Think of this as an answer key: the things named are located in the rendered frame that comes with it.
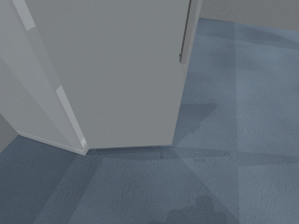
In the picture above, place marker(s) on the fridge door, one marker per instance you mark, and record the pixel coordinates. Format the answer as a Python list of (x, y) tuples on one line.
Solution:
[(118, 63)]

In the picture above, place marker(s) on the handle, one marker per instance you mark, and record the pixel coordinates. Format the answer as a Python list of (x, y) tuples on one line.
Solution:
[(188, 31)]

